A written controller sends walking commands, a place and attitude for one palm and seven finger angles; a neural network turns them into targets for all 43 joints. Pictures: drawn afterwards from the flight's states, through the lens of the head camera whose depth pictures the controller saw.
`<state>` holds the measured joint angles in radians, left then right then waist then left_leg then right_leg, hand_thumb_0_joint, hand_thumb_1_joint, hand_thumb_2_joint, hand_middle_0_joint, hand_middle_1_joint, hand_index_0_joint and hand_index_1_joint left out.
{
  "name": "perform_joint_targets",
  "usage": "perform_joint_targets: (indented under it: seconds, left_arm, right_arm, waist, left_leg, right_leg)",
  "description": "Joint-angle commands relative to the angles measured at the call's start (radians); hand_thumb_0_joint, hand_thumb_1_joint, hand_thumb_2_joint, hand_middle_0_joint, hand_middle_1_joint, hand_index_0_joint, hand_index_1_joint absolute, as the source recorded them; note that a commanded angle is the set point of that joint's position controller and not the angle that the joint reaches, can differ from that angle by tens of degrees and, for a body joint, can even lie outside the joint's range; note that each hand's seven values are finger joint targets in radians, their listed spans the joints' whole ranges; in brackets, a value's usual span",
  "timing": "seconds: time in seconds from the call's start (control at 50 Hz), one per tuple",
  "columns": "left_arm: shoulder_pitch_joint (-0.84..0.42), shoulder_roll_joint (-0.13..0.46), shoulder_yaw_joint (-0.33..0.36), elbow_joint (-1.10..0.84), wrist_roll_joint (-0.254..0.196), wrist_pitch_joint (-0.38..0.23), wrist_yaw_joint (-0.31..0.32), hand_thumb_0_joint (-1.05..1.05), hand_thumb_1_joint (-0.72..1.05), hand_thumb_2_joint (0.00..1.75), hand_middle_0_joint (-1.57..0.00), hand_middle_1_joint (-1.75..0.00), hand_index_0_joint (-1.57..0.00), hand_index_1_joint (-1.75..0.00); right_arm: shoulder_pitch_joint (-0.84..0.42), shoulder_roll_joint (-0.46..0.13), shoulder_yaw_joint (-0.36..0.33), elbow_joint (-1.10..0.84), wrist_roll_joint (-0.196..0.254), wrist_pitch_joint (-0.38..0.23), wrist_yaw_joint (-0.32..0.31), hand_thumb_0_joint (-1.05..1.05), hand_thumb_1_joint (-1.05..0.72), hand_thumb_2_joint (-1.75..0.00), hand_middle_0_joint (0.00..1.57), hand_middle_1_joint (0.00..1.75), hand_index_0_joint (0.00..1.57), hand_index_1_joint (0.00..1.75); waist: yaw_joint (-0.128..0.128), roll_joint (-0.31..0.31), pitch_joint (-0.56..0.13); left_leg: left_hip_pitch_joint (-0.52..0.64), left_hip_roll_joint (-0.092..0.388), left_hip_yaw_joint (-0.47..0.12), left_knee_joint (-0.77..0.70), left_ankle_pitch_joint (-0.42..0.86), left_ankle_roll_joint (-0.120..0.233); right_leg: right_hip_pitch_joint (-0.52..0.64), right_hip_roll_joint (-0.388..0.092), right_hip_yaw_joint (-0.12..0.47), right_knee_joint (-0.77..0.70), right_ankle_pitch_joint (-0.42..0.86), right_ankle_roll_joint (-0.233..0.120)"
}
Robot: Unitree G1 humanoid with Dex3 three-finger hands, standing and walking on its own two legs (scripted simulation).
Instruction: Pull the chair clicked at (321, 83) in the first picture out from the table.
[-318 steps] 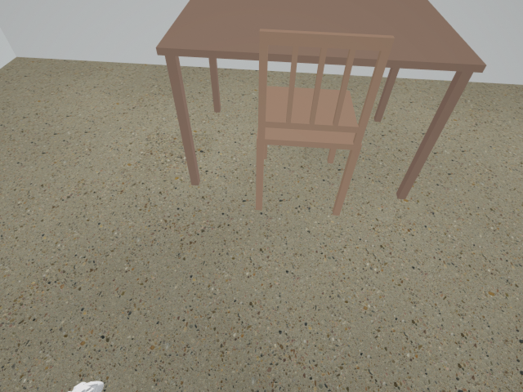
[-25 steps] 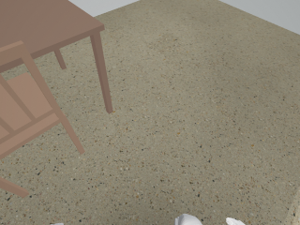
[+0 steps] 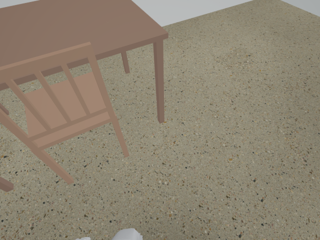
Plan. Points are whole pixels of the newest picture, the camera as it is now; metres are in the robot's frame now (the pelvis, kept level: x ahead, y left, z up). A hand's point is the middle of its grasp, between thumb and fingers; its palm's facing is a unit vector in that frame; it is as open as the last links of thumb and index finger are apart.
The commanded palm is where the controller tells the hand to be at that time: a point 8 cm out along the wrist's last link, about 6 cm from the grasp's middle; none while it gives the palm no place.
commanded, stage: turn to face it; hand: left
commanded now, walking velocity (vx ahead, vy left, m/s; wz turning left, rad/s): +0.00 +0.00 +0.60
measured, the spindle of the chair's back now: (54, 99) +0.62 +0.46 -0.09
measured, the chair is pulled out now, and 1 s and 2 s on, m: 0.00 0.00 0.00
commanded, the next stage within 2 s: take the last steps up to it in 0.82 s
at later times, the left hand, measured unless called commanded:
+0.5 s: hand out of the picture +0.05 +0.28 -0.16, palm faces +0.29 -0.92 -0.27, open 7.4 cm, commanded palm none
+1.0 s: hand out of the picture -0.05 +0.18 -0.15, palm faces +0.50 -0.82 -0.26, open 7.4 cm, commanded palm none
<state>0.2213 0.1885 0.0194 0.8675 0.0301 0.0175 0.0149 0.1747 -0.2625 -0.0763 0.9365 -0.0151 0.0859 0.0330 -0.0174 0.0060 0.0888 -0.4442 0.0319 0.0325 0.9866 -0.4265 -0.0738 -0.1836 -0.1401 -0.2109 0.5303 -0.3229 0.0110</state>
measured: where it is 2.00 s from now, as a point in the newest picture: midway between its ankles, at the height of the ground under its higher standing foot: (142, 232)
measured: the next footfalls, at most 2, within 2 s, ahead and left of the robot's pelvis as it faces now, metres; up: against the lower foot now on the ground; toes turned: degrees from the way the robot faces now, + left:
left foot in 0.12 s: +0.04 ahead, +0.14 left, +0.00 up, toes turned +11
right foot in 0.66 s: +0.08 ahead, -0.08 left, +0.00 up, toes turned +21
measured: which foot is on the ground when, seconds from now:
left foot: up 0.00-0.10, down 0.12-0.66, up 0.68-1.00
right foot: down 0.00-0.12, up 0.14-0.64, down 0.66-1.00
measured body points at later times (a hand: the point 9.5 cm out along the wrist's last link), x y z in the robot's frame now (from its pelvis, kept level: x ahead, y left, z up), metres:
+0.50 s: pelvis +0.00 +0.04 +0.00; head +0.04 +0.06 +0.45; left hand +0.03 +0.33 -0.13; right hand +0.15 -0.19 -0.13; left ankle +0.00 +0.13 -0.74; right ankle +0.04 -0.12 -0.68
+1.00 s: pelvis +0.01 -0.01 +0.01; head +0.04 -0.02 +0.45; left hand -0.08 +0.22 -0.13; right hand +0.18 -0.21 -0.15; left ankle -0.10 +0.12 -0.68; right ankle +0.04 -0.10 -0.74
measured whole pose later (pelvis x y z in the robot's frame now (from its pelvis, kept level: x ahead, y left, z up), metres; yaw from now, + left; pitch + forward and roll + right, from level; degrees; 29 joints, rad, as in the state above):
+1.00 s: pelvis +0.01 -0.01 +0.01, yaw +30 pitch +0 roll +2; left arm 0.27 0.17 0.02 0.93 0.03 0.00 0.01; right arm 0.20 -0.25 -0.06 0.99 -0.01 0.08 0.01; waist 0.01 0.02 0.06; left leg -0.36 0.01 -0.03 0.91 -0.44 -0.05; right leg -0.19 -0.08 -0.14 0.46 -0.27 -0.03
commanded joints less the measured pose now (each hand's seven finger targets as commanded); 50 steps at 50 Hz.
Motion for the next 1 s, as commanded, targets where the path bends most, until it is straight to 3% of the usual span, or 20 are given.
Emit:
perform_joint_targets:
  seconds: [0.0, 0.06, 0.08, 0.1, 0.12, 0.16, 0.2, 0.24, 0.36, 0.48, 0.58, 0.6, 0.62, 0.64, 0.66, 0.68, 0.72, 0.76, 0.9, 0.98]
  left_arm:
    - [0.066, 0.254, 0.079, -0.042, 0.000, -0.013, 0.017, 0.00, 0.90, 0.90, -0.20, -0.30, -0.20, -0.30]
    - [0.046, 0.260, 0.089, -0.037, -0.006, -0.004, 0.012, 0.00, 0.90, 0.90, -0.20, -0.30, -0.20, -0.30]
    - [0.047, 0.246, 0.088, -0.041, -0.016, -0.001, 0.008, 0.00, 0.90, 0.90, -0.20, -0.30, -0.20, -0.30]
    - [0.039, 0.176, 0.077, -0.086, -0.026, 0.002, -0.005, 0.00, 0.90, 0.90, -0.20, -0.30, -0.20, -0.30]
    - [-0.040, 0.162, 0.054, -0.130, -0.015, 0.010, 0.002, 0.00, 0.90, 0.90, -0.20, -0.30, -0.20, -0.30]
    - [-0.089, 0.158, 0.064, -0.103, -0.019, 0.015, 0.012, 0.00, 0.90, 0.90, -0.20, -0.30, -0.20, -0.30]
    - [-0.057, 0.169, 0.071, -0.065, -0.016, 0.016, 0.000, 0.00, 0.90, 0.90, -0.20, -0.30, -0.20, -0.30]
    - [-0.012, 0.169, 0.072, -0.043, -0.014, 0.019, -0.006, 0.00, 0.90, 0.90, -0.20, -0.30, -0.20, -0.30]
    - [-0.056, 0.170, 0.071, -0.064, -0.014, 0.019, 0.001, 0.00, 0.90, 0.90, -0.20, -0.30, -0.20, -0.30]
    - [-0.114, 0.147, 0.059, -0.099, -0.021, 0.010, 0.007, 0.00, 0.90, 0.90, -0.20, -0.30, -0.20, -0.30]
    - [-0.010, 0.146, 0.055, -0.083, -0.029, -0.005, 0.017, 0.00, 0.90, 0.90, -0.20, -0.30, -0.20, -0.30]
    - [0.024, 0.163, 0.060, -0.074, -0.027, -0.013, 0.020, 0.00, 0.90, 0.90, -0.20, -0.30, -0.20, -0.30]
    - [0.042, 0.241, 0.073, -0.074, -0.013, -0.026, 0.027, 0.00, 0.90, 0.90, -0.20, -0.30, -0.20, -0.30]
    - [0.026, 0.298, 0.080, -0.085, -0.005, -0.025, 0.024, 0.00, 0.90, 0.90, -0.20, -0.30, -0.20, -0.30]
    - [0.007, 0.267, 0.077, -0.091, -0.016, -0.022, 0.025, 0.00, 0.90, 0.90, -0.20, -0.30, -0.20, -0.30]
    - [-0.046, 0.233, 0.071, -0.099, -0.015, -0.017, 0.024, 0.00, 0.90, 0.90, -0.20, -0.30, -0.20, -0.30]
    - [-0.113, 0.178, 0.058, -0.106, -0.016, -0.020, 0.022, 0.00, 0.90, 0.90, -0.20, -0.30, -0.20, -0.30]
    - [-0.068, 0.160, 0.053, -0.089, -0.016, -0.031, 0.020, 0.00, 0.90, 0.90, -0.20, -0.30, -0.20, -0.30]
    - [0.092, 0.199, 0.063, -0.002, -0.005, -0.032, 0.017, 0.00, 0.90, 0.90, -0.20, -0.30, -0.20, -0.30]
    - [0.156, 0.205, 0.063, 0.060, 0.001, -0.038, 0.010, 0.00, 0.90, 0.90, -0.20, -0.30, -0.20, -0.30]
  right_arm:
    - [-0.110, -0.041, 0.001, -0.120, 0.004, -0.040, 0.005, 0.00, -0.90, -0.90, 0.20, 0.30, 0.20, 0.30]
    - [-0.028, -0.066, -0.004, -0.112, -0.001, -0.053, 0.000, 0.00, -0.90, -0.90, 0.20, 0.30, 0.20, 0.30]
    - [0.049, -0.119, -0.018, -0.096, -0.004, -0.064, -0.001, 0.00, -0.90, -0.90, 0.20, 0.30, 0.20, 0.30]
    - [0.123, -0.252, -0.051, -0.094, -0.011, -0.074, -0.008, 0.00, -0.90, -0.90, 0.20, 0.30, 0.20, 0.30]
    - [0.202, -0.305, -0.056, -0.072, 0.004, -0.065, -0.013, 0.00, -0.90, -0.90, 0.20, 0.30, 0.20, 0.30]
    - [0.138, -0.246, -0.045, -0.077, 0.000, -0.070, -0.040, 0.00, -0.90, -0.90, 0.20, 0.30, 0.20, 0.30]
    - [0.016, -0.178, -0.022, -0.109, -0.004, -0.074, -0.042, 0.00, -0.90, -0.90, 0.20, 0.30, 0.20, 0.30]
    - [-0.014, -0.164, -0.017, -0.120, -0.003, -0.079, -0.039, 0.00, -0.90, -0.90, 0.20, 0.30, 0.20, 0.30]
    - [0.033, -0.171, -0.026, -0.109, -0.003, -0.073, -0.036, 0.00, -0.90, -0.90, 0.20, 0.30, 0.20, 0.30]
    - [0.068, -0.170, -0.035, -0.097, -0.011, -0.063, -0.039, 0.00, -0.90, -0.90, 0.20, 0.30, 0.20, 0.30]
    - [0.029, -0.152, -0.034, -0.104, -0.005, -0.056, -0.036, 0.00, -0.90, -0.90, 0.20, 0.30, 0.20, 0.30]
    - [0.031, -0.127, -0.030, -0.105, 0.002, -0.056, -0.033, 0.00, -0.90, -0.90, 0.20, 0.30, 0.20, 0.30]
    - [0.058, -0.070, -0.022, -0.109, 0.013, -0.057, -0.026, 0.00, -0.90, -0.90, 0.20, 0.30, 0.20, 0.30]
    - [0.057, -0.044, -0.020, -0.131, 0.008, -0.059, -0.027, 0.00, -0.90, -0.90, 0.20, 0.30, 0.20, 0.30]
    - [0.038, -0.095, -0.033, -0.114, -0.008, -0.043, -0.030, 0.00, -0.90, -0.90, 0.20, 0.30, 0.20, 0.30]
    - [0.033, -0.089, -0.037, -0.096, -0.007, -0.032, -0.025, 0.00, -0.90, -0.90, 0.20, 0.30, 0.20, 0.30]
    - [0.078, -0.073, -0.032, -0.056, -0.008, -0.025, -0.013, 0.00, -0.90, -0.90, 0.20, 0.30, 0.20, 0.30]
    - [0.080, -0.059, -0.023, -0.044, -0.008, -0.028, -0.012, 0.00, -0.90, -0.90, 0.20, 0.30, 0.20, 0.30]
    - [-0.019, -0.030, 0.002, -0.036, 0.000, -0.031, -0.022, 0.00, -0.90, -0.90, 0.20, 0.30, 0.20, 0.30]
    - [-0.047, -0.014, 0.019, -0.031, -0.001, -0.054, -0.018, 0.00, -0.90, -0.90, 0.20, 0.30, 0.20, 0.30]
  waist:
    - [0.068, -0.235, -0.099]
    - [0.022, -0.206, -0.144]
    - [-0.025, -0.079, -0.200]
    - [-0.065, 0.271, -0.237]
    - [-0.092, 0.261, -0.238]
    - [-0.072, 0.231, -0.184]
    - [-0.011, 0.169, -0.115]
    - [0.011, 0.138, -0.129]
    - [-0.010, 0.112, -0.128]
    - [-0.029, 0.134, -0.150]
    - [0.024, 0.132, -0.181]
    - [0.041, 0.069, -0.188]
    - [0.043, -0.136, -0.190]
    - [0.039, -0.279, -0.147]
    - [0.044, -0.272, -0.114]
    - [0.016, -0.208, -0.061]
    - [-0.027, -0.122, -0.022]
    - [-0.011, -0.155, -0.041]
    - [0.054, -0.174, -0.099]
    - [0.082, -0.206, -0.117]
  left_leg:
    - [0.010, -0.010, 0.072, -0.177, -0.021, 0.021]
    - [0.164, -0.022, 0.098, -0.423, 0.121, 0.043]
    - [0.351, 0.015, 0.039, -0.558, 0.290, 0.070]
    - [0.547, 0.305, -0.360, -0.585, 0.703, 0.210]
    - [0.518, 0.414, -0.432, -0.589, 0.902, 0.301]
    - [0.428, 0.333, -0.378, -0.595, 0.784, 0.292]
    - [0.315, 0.224, -0.263, -0.624, 0.670, 0.244]
    - [0.289, 0.182, -0.222, -0.643, 0.604, 0.227]
    - [0.327, 0.172, -0.323, -0.671, 0.483, 0.251]
    - [0.343, 0.167, -0.420, -0.622, 0.556, 0.272]
    - [0.223, 0.116, -0.423, -0.534, 0.603, 0.225]
    - [0.129, 0.077, -0.401, -0.485, 0.488, 0.182]
    - [-0.050, -0.024, -0.283, -0.320, 0.215, 0.106]
    - [-0.146, -0.135, -0.122, -0.095, -0.137, 0.046]
    - [-0.100, -0.080, -0.172, 0.052, -0.145, 0.058]
    - [-0.087, -0.072, -0.160, 0.159, -0.080, 0.057]
    - [-0.090, -0.043, -0.126, 0.227, 0.040, 0.044]
    - [-0.091, -0.036, -0.102, 0.222, 0.082, 0.029]
    - [-0.045, -0.031, -0.043, -0.031, -0.021, 0.014]
    - [0.024, -0.030, -0.002, -0.200, -0.040, 0.044]
  right_leg:
    - [0.109, -0.230, 0.104, -0.102, 0.580, -0.118]
    - [0.080, -0.217, 0.032, 0.035, 0.525, -0.058]
    - [-0.029, -0.197, 0.012, 0.213, 0.452, -0.012]
    - [-0.354, -0.040, -0.014, 0.473, -0.124, 0.079]
    - [-0.421, -0.005, 0.100, 0.599, -0.384, 0.081]
    - [-0.456, -0.010, 0.197, 0.689, -0.273, 0.081]
    - [-0.398, -0.005, 0.206, 0.681, -0.128, 0.083]
    - [-0.350, 0.010, 0.202, 0.641, -0.072, 0.085]
    - [-0.360, 0.040, 0.219, 0.517, -0.056, 0.093]
    - [-0.294, 0.092, 0.226, 0.336, -0.122, 0.074]
    - [-0.031, 0.134, 0.208, 0.013, 0.021, 0.052]
    - [0.099, 0.104, 0.228, -0.138, 0.118, 0.045]
    - [0.244, -0.098, 0.427, -0.257, 0.142, -0.008]
    - [0.163, -0.333, 0.610, -0.275, 0.246, -0.132]
    - [0.007, -0.314, 0.567, -0.288, 0.202, -0.162]
    - [-0.072, -0.252, 0.529, -0.302, 0.116, -0.165]
    - [-0.091, -0.159, 0.362, -0.276, 0.152, -0.136]
    - [-0.034, -0.132, 0.298, -0.251, 0.281, -0.129]
    - [0.133, -0.156, 0.263, -0.190, 0.535, -0.163]
    - [0.163, -0.175, 0.293, -0.238, 0.325, -0.167]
